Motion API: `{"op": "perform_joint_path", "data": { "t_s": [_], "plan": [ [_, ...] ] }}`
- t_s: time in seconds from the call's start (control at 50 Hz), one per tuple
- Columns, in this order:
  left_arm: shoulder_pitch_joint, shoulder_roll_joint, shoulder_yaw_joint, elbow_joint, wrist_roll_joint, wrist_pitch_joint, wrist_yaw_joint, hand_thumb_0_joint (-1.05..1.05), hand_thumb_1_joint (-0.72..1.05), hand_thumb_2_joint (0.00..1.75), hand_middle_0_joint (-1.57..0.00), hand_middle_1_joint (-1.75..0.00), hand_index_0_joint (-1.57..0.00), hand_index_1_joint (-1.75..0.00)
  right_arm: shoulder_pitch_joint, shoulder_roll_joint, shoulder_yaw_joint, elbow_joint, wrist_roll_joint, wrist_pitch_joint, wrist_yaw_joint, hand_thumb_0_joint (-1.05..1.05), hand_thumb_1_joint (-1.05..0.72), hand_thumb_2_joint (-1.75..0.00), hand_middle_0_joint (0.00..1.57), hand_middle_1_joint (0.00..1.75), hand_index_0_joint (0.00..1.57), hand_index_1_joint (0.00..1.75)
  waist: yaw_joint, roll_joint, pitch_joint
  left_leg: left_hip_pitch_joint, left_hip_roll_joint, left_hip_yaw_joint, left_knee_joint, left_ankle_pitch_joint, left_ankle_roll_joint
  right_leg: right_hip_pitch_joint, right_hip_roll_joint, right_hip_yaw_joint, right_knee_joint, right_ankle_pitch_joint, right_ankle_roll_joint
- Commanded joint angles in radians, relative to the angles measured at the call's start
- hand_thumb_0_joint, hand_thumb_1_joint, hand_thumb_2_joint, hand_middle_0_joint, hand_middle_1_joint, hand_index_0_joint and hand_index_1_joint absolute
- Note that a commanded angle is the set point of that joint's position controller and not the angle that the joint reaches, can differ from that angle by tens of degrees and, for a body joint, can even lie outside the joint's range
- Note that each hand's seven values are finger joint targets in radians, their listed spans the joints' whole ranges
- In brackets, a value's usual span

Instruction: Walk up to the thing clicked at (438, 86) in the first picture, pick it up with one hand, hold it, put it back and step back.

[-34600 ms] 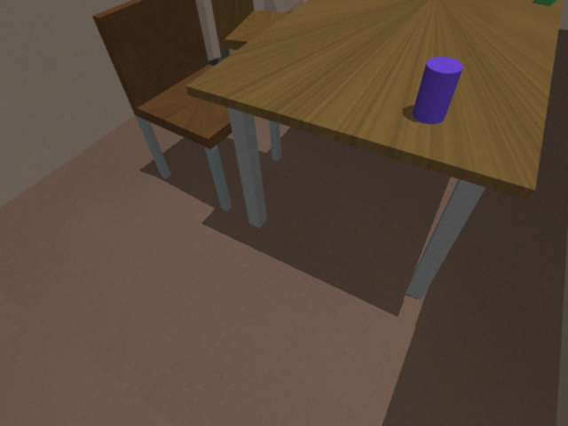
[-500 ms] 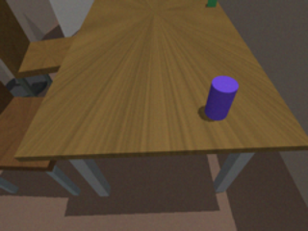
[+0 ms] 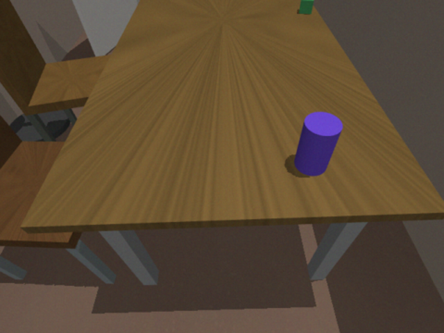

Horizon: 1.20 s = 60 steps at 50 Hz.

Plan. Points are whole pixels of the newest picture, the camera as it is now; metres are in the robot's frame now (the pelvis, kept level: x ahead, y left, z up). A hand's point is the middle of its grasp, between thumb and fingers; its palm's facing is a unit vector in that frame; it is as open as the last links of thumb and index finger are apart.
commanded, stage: stand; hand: right
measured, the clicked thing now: (316, 145) +0.51 -0.18 +0.02
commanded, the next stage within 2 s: step back in 0.24 s
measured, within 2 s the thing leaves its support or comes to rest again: neither
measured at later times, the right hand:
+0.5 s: hand out of the picture +0.06 -0.29 -0.18, palm faces +0.00 +0.93 -0.36, open 7.4 cm
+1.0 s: hand out of the picture -0.06 -0.25 -0.16, palm faces -0.13 +0.90 -0.42, open 7.4 cm
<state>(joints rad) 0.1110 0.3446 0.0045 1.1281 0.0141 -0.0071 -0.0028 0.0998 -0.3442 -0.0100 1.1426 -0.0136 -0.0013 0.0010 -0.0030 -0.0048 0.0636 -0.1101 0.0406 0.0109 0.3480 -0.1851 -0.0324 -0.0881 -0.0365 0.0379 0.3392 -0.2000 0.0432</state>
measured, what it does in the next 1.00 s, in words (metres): walks backwards: left foot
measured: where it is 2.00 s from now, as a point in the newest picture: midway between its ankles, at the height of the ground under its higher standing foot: outside the picture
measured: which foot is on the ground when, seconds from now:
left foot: down 0.00-0.48, up 0.50-0.84, down 0.86-1.00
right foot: down 0.00-0.88, up 0.90-1.00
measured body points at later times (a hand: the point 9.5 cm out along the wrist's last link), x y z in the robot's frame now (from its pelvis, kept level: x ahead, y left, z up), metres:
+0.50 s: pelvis -0.05 -0.03 -0.02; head +0.01 -0.04 +0.42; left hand +0.03 +0.30 -0.14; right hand +0.06 -0.34 -0.16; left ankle +0.00 +0.14 -0.74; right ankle -0.02 -0.14 -0.75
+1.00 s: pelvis -0.15 +0.01 -0.02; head -0.09 +0.04 +0.43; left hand -0.04 +0.33 -0.15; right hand -0.06 -0.30 -0.13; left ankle -0.16 +0.11 -0.75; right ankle -0.12 -0.13 -0.68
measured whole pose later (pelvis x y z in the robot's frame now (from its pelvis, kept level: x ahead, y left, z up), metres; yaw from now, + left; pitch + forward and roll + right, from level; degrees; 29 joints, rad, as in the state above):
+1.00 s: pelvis -0.15 +0.01 -0.02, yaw +5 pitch -2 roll -2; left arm 0.07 0.38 0.07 0.87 0.02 0.07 0.03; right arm 0.16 -0.36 -0.04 0.92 -0.05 0.05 0.01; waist -0.02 -0.03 0.17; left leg -0.26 -0.01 -0.03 0.64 -0.34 0.04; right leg -0.50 0.10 0.13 1.09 -0.52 -0.01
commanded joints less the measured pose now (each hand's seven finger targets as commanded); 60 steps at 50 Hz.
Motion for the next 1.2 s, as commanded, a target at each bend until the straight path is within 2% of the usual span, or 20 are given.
{"op": "perform_joint_path", "data": {
  "t_s": [0.0,0.2,0.22,0.28,0.34,0.4,0.44,0.46,0.48,0.52,0.58,0.68,0.78,0.84,0.86,0.88,0.9,0.98,1.1,1.18],
  "plan": [
    [-0.018,0.217,0.040,-0.056,-0.003,-0.019,0.015,0.00,0.90,0.90,-0.20,-0.30,-0.20,-0.30,-0.035,-0.218,-0.042,-0.055,0.004,-0.020,-0.009,0.00,-0.90,-0.90,0.20,0.30,0.20,0.30,-0.002,-0.002,-0.055,0.023,0.086,-0.067,-0.053,0.102,0.043,-0.038,-0.084,0.045,-0.059,0.129,-0.051],
    [-0.021,0.222,0.042,-0.063,-0.004,-0.018,0.013,0.00,0.90,0.90,-0.20,-0.30,-0.20,-0.30,-0.028,-0.215,-0.042,-0.058,0.004,-0.020,-0.007,0.00,-0.90,-0.90,0.20,0.30,0.20,0.30,-0.003,0.004,-0.061,0.016,0.088,-0.071,-0.060,0.091,0.041,-0.037,-0.083,0.050,-0.058,0.110,-0.057],
    [-0.031,0.279,0.083,-0.086,-0.019,-0.004,0.016,0.00,0.90,0.90,-0.20,-0.30,-0.20,-0.30,-0.051,-0.268,-0.064,-0.068,0.007,-0.002,-0.004,0.00,-0.90,-0.90,0.20,0.30,0.20,0.30,0.004,0.010,0.040,-0.047,0.074,-0.085,0.031,0.240,0.072,-0.129,-0.056,0.052,0.038,0.261,-0.061],
    [-0.007,0.241,0.082,-0.118,-0.020,0.010,0.023,0.00,0.90,0.90,-0.20,-0.30,-0.20,-0.30,-0.014,-0.270,-0.075,-0.094,0.019,0.008,-0.006,0.00,-0.90,-0.90,0.20,0.30,0.20,0.30,-0.007,0.063,-0.047,-0.050,0.124,-0.109,0.034,0.347,0.128,-0.095,-0.008,-0.002,0.170,0.242,-0.070],
    [0.030,0.212,0.081,-0.141,-0.013,0.027,0.019,0.00,0.90,0.90,-0.20,-0.30,-0.20,-0.30,-0.042,-0.300,-0.096,-0.143,0.018,0.018,-0.006,0.00,-0.90,-0.90,0.20,0.30,0.20,0.30,0.003,0.152,-0.108,-0.098,0.199,-0.161,0.028,0.316,0.210,-0.088,0.041,-0.037,0.330,0.032,-0.066],
    [0.112,0.214,0.091,-0.140,-0.002,0.039,0.015,0.00,0.90,0.90,-0.20,-0.30,-0.20,-0.30,-0.100,-0.294,-0.105,-0.198,0.008,0.033,-0.008,0.00,-0.90,-0.90,0.20,0.30,0.20,0.30,0.039,0.207,-0.141,-0.194,0.219,-0.162,0.089,0.210,0.231,-0.060,0.038,-0.031,0.394,-0.125,-0.083],
    [0.138,0.236,0.102,-0.147,0.006,0.032,0.014,0.00,0.90,0.90,-0.20,-0.30,-0.20,-0.30,-0.115,-0.261,-0.099,-0.224,0.012,0.047,-0.006,0.00,-0.90,-0.90,0.20,0.30,0.20,0.30,0.057,0.092,-0.136,-0.212,0.105,-0.099,0.280,0.093,0.170,-0.085,-0.050,0.070,0.220,0.035,-0.121],
    [0.105,0.294,0.115,-0.172,0.011,0.022,0.014,0.00,0.90,0.90,-0.20,-0.30,-0.20,-0.30,-0.101,-0.204,-0.086,-0.238,0.022,0.053,-0.008,0.00,-0.90,-0.90,0.20,0.30,0.20,0.30,0.050,-0.110,-0.086,-0.264,-0.070,-0.031,0.470,-0.087,0.087,-0.128,-0.192,0.259,0.013,0.231,-0.155],
    [0.051,0.354,0.129,-0.202,0.015,0.014,0.017,0.00,0.90,0.90,-0.20,-0.30,-0.20,-0.30,-0.084,-0.167,-0.073,-0.246,0.015,0.062,-0.019,0.00,-0.90,-0.90,0.20,0.30,0.20,0.30,0.042,-0.187,-0.037,-0.341,-0.162,-0.101,0.623,-0.420,0.069,-0.166,-0.297,0.380,-0.032,0.367,-0.216],
    [-0.024,0.363,0.131,-0.250,0.028,0.010,0.025,0.00,0.90,0.90,-0.20,-0.30,-0.20,-0.30,0.000,-0.220,-0.090,-0.218,0.008,0.070,-0.026,0.00,-0.90,-0.90,0.20,0.30,0.20,0.30,0.014,-0.174,-0.037,-0.309,-0.123,-0.174,0.830,-0.435,0.075,-0.281,-0.339,0.423,-0.025,0.283,-0.307],
    [-0.112,0.280,0.117,-0.285,0.025,0.010,0.027,0.00,0.90,0.90,-0.20,-0.30,-0.20,-0.30,0.086,-0.241,-0.088,-0.197,0.037,0.060,-0.020,0.00,-0.90,-0.90,0.20,0.30,0.20,0.30,-0.041,-0.145,-0.104,-0.343,-0.143,-0.181,0.849,-0.294,0.046,-0.151,-0.180,0.192,0.053,0.271,-0.217],
    [0.007,0.247,0.123,-0.311,0.019,0.018,0.045,0.00,0.90,0.90,-0.20,-0.30,-0.20,-0.30,0.045,-0.241,-0.069,-0.249,0.014,0.047,-0.031,0.00,-0.90,-0.90,0.20,0.30,0.20,0.30,0.050,-0.157,-0.168,-0.434,-0.092,-0.157,0.695,-0.330,0.015,0.104,-0.252,0.202,0.140,0.452,-0.280],
    [0.008,0.277,0.132,-0.341,0.005,0.031,0.047,0.00,0.90,0.90,-0.20,-0.30,-0.20,-0.30,0.104,-0.240,-0.075,-0.250,-0.007,0.035,-0.026,0.00,-0.90,-0.90,0.20,0.30,0.20,0.30,0.036,-0.210,-0.195,-0.270,-0.050,-0.075,0.363,-0.312,0.041,0.077,-0.259,0.165,0.230,0.562,-0.254],
    [-0.041,0.264,0.119,-0.376,-0.008,0.050,0.034,0.00,0.90,0.90,-0.20,-0.30,-0.20,-0.30,0.184,-0.249,-0.095,-0.225,-0.023,0.028,-0.015,0.00,-0.90,-0.90,0.20,0.30,0.20,0.30,-0.027,-0.084,-0.159,-0.068,-0.037,-0.055,0.075,0.044,0.062,-0.152,-0.157,0.075,0.323,0.259,-0.148],
    [-0.026,0.213,0.108,-0.392,-0.011,0.051,0.034,0.00,0.90,0.90,-0.20,-0.30,-0.20,-0.30,0.160,-0.331,-0.115,-0.244,-0.040,0.027,-0.012,0.00,-0.90,-0.90,0.20,0.30,0.20,0.30,-0.020,0.171,-0.160,-0.013,0.167,-0.340,0.023,0.200,0.125,-0.325,-0.007,-0.002,0.475,-0.039,-0.089],
    [-0.078,0.223,0.120,-0.395,-0.011,0.052,0.046,0.00,0.90,0.90,-0.20,-0.30,-0.20,-0.30,0.081,-0.410,-0.124,-0.275,-0.038,0.031,-0.002,0.00,-0.90,-0.90,0.20,0.30,0.20,0.30,-0.034,0.288,-0.115,-0.100,0.280,-0.477,-0.021,0.275,0.247,-0.406,0.145,0.021,0.650,-0.442,-0.055],
    [-0.104,0.242,0.131,-0.379,0.009,0.055,0.057,0.00,0.90,0.90,-0.20,-0.30,-0.20,-0.30,0.068,-0.427,-0.131,-0.292,-0.037,0.030,-0.003,0.00,-0.90,-0.90,0.20,0.30,0.20,0.30,-0.070,0.298,-0.082,-0.243,0.342,-0.561,-0.058,0.212,0.322,-0.350,0.160,0.130,0.829,-0.501,-0.048],
    [0.040,0.227,0.128,-0.326,-0.013,0.053,0.045,0.00,0.90,0.90,-0.20,-0.30,-0.20,-0.30,-0.063,-0.261,-0.094,-0.334,-0.034,0.022,-0.024,0.00,-0.90,-0.90,0.20,0.30,0.20,0.30,0.050,0.131,-0.024,-0.073,0.160,-0.221,0.059,0.361,0.205,-0.497,0.163,0.174,0.952,-0.276,-0.060],
    [0.034,0.198,0.115,-0.350,0.002,0.029,0.036,0.00,0.90,0.90,-0.20,-0.30,-0.20,-0.30,0.063,-0.246,-0.101,-0.326,-0.006,0.021,-0.032,0.00,-0.90,-0.90,0.20,0.30,0.20,0.30,-0.031,0.131,-0.101,0.170,0.204,-0.205,0.138,0.468,0.284,-0.458,0.115,0.107,0.673,-0.305,0.006],
    [0.067,0.199,0.114,-0.342,0.004,0.020,0.028,0.00,0.90,0.90,-0.20,-0.30,-0.20,-0.30,0.046,-0.278,-0.110,-0.347,-0.011,0.034,-0.024,0.00,-0.90,-0.90,0.20,0.30,0.20,0.30,-0.035,0.186,-0.142,0.108,0.195,-0.189,0.156,0.337,0.250,-0.290,0.063,0.008,0.365,-0.253,-0.011]
  ]
}}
